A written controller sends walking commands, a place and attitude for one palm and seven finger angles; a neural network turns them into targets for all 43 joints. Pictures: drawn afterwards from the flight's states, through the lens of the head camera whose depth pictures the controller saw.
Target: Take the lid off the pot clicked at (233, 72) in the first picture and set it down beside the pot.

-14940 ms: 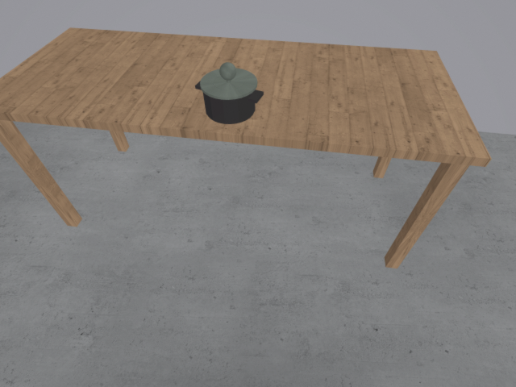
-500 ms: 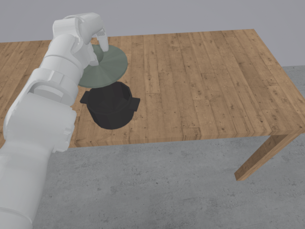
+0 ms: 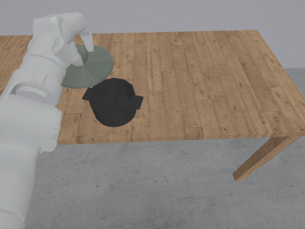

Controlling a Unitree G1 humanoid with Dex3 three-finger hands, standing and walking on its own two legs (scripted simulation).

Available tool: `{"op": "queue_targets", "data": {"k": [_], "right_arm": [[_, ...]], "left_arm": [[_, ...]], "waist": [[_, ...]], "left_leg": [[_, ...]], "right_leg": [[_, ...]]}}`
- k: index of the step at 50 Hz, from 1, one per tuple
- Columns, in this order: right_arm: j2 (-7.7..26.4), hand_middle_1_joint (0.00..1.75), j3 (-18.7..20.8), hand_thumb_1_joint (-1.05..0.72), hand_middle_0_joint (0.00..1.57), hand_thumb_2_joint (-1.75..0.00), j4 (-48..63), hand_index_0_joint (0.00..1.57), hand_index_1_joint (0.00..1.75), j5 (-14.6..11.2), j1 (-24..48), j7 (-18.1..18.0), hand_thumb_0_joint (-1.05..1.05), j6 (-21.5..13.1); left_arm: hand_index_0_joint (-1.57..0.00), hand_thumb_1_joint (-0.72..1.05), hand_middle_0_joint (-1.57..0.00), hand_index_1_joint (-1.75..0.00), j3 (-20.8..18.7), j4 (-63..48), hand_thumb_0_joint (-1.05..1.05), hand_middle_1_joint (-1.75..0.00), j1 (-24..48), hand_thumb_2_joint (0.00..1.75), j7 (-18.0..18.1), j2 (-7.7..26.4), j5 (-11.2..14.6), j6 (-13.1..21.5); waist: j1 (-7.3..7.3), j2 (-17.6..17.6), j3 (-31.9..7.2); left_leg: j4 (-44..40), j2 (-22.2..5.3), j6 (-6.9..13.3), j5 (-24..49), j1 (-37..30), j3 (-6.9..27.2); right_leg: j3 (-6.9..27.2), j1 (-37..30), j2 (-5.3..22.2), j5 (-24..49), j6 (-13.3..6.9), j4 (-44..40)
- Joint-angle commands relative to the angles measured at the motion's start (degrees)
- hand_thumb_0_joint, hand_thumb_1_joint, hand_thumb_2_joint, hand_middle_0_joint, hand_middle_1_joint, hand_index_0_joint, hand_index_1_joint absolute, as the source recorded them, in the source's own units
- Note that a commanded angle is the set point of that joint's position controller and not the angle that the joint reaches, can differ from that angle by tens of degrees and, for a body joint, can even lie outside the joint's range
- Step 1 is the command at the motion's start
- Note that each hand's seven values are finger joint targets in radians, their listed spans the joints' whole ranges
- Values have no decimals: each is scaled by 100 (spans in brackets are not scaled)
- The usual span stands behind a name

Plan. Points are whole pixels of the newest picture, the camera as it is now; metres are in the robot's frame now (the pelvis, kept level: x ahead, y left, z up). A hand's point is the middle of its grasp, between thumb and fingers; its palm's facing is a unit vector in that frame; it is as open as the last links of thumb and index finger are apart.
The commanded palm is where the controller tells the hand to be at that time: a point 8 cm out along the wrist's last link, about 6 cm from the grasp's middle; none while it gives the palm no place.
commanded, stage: move the lid sideways beside the pot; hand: left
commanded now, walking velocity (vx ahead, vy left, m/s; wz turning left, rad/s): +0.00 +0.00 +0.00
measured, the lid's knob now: (78, 54) +0.54 +0.15 +0.17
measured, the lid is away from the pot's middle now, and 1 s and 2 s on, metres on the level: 0.06 0.17 0.25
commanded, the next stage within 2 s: none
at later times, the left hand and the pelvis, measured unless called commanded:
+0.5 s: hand (51, 51) +0.51 +0.21 +0.20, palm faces -0.34 -0.07 -0.94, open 7.6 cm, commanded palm +0.54 +0.21 +0.27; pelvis +0.00 +0.01 +0.00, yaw +0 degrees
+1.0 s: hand (27, 56) +0.50 +0.26 +0.19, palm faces -0.36 -0.07 -0.93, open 7.6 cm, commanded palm +0.54 +0.26 +0.27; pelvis +0.00 +0.01 +0.00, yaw +0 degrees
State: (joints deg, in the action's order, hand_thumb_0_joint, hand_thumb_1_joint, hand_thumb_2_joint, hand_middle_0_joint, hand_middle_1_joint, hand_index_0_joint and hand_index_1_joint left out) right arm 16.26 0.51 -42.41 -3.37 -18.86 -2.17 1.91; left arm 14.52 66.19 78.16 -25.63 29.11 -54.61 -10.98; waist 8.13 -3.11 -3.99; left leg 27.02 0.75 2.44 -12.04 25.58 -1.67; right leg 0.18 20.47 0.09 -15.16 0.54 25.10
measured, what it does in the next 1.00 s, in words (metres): stands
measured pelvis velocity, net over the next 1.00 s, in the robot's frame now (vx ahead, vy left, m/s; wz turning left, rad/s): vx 0.00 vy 0.01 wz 0.00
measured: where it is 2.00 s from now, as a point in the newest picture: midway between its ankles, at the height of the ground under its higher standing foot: outside the picture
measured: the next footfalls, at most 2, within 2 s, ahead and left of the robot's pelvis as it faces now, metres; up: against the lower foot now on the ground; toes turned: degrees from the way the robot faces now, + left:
none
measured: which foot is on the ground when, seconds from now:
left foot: down 0.00-1.00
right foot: down 0.00-1.00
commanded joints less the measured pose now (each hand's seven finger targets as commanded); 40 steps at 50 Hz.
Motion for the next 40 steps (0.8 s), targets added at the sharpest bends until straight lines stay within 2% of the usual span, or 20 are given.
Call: {"op": "queue_targets", "data": {"k": [1, 3, 5, 7, 8, 9, 11, 13, 14, 17, 22, 23, 26, 29, 31, 32, 34, 36, 39, 40], "right_arm": [[924, 30, 303, -90, 20, -90, 362, 20, 30, 17, -413, -68, 0, -106], [902, 30, 311, -90, 20, -90, 385, 20, 30, -5, -391, -82, 0, -135], [920, 30, 322, -90, 20, -90, 334, 20, 30, 23, -452, -75, 0, -141], [930, 30, 312, -90, 20, -90, 312, 20, 30, 24, -484, -85, 0, -128], [955, 30, 302, -90, 20, -90, 317, 20, 30, 20, -511, -97, 0, -116], [959, 30, 300, -90, 20, -90, 337, 20, 30, 22, -487, -100, 0, -102], [945, 30, 299, -90, 20, -90, 331, 20, 30, -10, -480, -109, 0, -98], [915, 30, 316, -90, 20, -90, 392, 20, 30, 29, -497, -99, 0, -124], [929, 30, 343, -90, 20, -90, 377, 20, 30, 40, -550, -82, 0, -99], [985, 30, 316, -90, 20, -90, 327, 20, 30, 4, -533, -78, 0, 3], [980, 30, 336, -90, 20, -90, 371, 20, 30, 16, -580, -91, 0, 51], [963, 30, 343, -90, 20, -90, 383, 20, 30, 16, -589, -89, 0, 51], [1013, 30, 342, -90, 20, -90, 322, 20, 30, 1, -602, -88, 0, 116], [1030, 30, 325, -90, 20, -90, 337, 20, 30, -11, -580, -101, 0, 158], [1028, 30, 314, -90, 20, -90, 279, 20, 30, -45, -574, -110, 0, 188], [1043, 30, 324, -90, 20, -90, 248, 20, 30, -41, -615, -118, 0, 180], [1058, 30, 305, -90, 20, -90, 318, 20, 30, -26, -577, -129, 0, 194], [1023, 30, 322, -90, 20, -90, 328, 20, 30, -27, -602, -149, 0, 184], [1068, 30, 303, -90, 20, -90, 284, 20, 30, -60, -609, -170, 0, 215], [1082, 30, 284, -90, 20, -90, 279, 20, 30, -84, -595, -163, 0, 242]], "left_arm": [[-88, 68, -86, -109, -432, -1297, 0, -110, 3803, 82, 281, 1498, -167, 109], [-88, 68, -86, -109, -269, -1594, 0, -110, 4012, 82, 267, 1293, -98, 212], [-88, 68, -86, -109, -395, -1620, 0, -110, 4055, 82, 297, 1471, -156, 248], [-88, 68, -86, -109, -462, -1343, 0, -110, 3867, 82, 283, 1581, -159, 244], [-88, 68, -86, -109, -626, -1344, 0, -110, 3816, 82, 283, 1826, -164, 279], [-88, 68, -86, -109, -624, -1251, 0, -110, 3777, 82, 281, 1847, -205, 255], [-88, 68, -86, -109, -445, -1479, 0, -110, 4051, 82, 279, 1744, -219, 296], [-88, 68, -86, -109, -564, -1792, 0, -110, 4070, 82, 288, 1873, -252, 404], [-88, 68, -86, -109, -696, -1664, 0, -110, 3904, 82, 289, 1994, -296, 398], [-88, 68, -86, -109, -621, -952, 0, -110, 3493, 82, 207, 1913, -268, 284], [-88, 68, -86, -109, -723, -1557, 0, -110, 3883, 82, 162, 2232, -331, 458], [-88, 68, -86, -109, -572, -1607, 0, -110, 3821, 82, 115, 2034, -275, 509], [-88, 68, -86, -109, -717, -1382, 0, -110, 3716, 82, 88, 2262, -255, 519], [-88, 68, -86, -109, -837, -1333, 0, -110, 3528, 82, 71, 2485, -274, 584], [-88, 68, -86, -109, -516, -1258, 0, -110, 3629, 82, 35, 2155, -257, 582], [-88, 68, -86, -109, -572, -1185, 0, -110, 3593, 82, 27, 2224, -262, 589], [-88, 68, -86, -109, -834, -1540, 0, -110, 3726, 82, 35, 2665, -264, 714], [-88, 68, -86, -109, -783, -1658, 0, -110, 3789, 82, 14, 2627, -261, 788], [-88, 68, -86, -109, -854, -1210, 0, -110, 3364, 82, -37, 2707, -211, 835], [-88, 68, -86, -109, -806, -1268, 0, -110, 3444, 82, -43, 2744, -186, 839]], "waist": [[152, 179, -2666], [154, 32, -2704], [149, -129, -2768], [154, 3, -2678], [99, 84, -2746], [122, 162, -2737], [159, -47, -2768], [68, -314, -3019], [77, -257, -3034], [119, -1, -2506], [89, -246, -2927], [98, -275, -2911], [119, -181, -2693], [94, -161, -2702], [164, -244, -2443], [166, -134, -2440], [100, -368, -2784], [102, -493, -2877], [106, -125, -2518], [118, -241, -2466]], "left_leg": [[255, 126, 268, 2240, -2552, 292], [250, 95, 264, 2316, -2644, 283], [285, 75, 250, 2467, -2821, 352], [271, 101, 260, 2216, -2652, 308], [263, 88, 265, 2363, -2563, 311], [269, 112, 272, 2228, -2488, 278], [249, 94, 253, 2196, -2579, 291], [346, 59, 242, 2912, -2871, 358], [394, 53, 242, 3017, -2943, 381], [298, 77, 242, 2294, -2489, 298], [372, 60, 248, 2743, -2756, 358], [408, 47, 258, 3050, -2835, 347], [360, 51, 257, 2530, -2666, 334], [396, 62, 273, 2521, -2571, 285], [361, 51, 258, 2279, -2503, 284], [367, 47, 270, 2122, -2482, 282], [419, 60, 274, 2395, -2590, 294], [433, 38, 278, 2554, -2746, 318], [432, 28, 295, 2335, -2457, 277], [393, 36, 286, 2205, -2392, 259]], "right_leg": [[-188, 190, -315, 2224, -188, -185], [-190, 277, -307, 2194, -207, -199], [-211, 378, -341, 2123, -203, -162], [-212, 318, -335, 2065, -200, -200], [-187, 137, -320, 2242, -217, -191], [-176, 115, -328, 2254, -194, -181], [-198, 210, -329, 2143, -199, -191], [-191, 206, -347, 2353, -225, -149], [-186, 248, -370, 2352, -204, -134], [-242, 371, -357, 1996, -206, -216], [-220, 216, -376, 2201, -202, -183], [-216, 277, -378, 2329, -205, -197], [-260, 343, -385, 2032, -191, -231], [-229, 228, -377, 2138, -191, -220], [-280, 447, -381, 1923, -192, -251], [-290, 437, -392, 1844, -189, -258], [-225, 230, -375, 2055, -197, -202], [-244, 272, -388, 2021, -190, -201], [-272, 303, -395, 1996, -171, -212], [-276, 306, -383, 1944, -177, -216]]}}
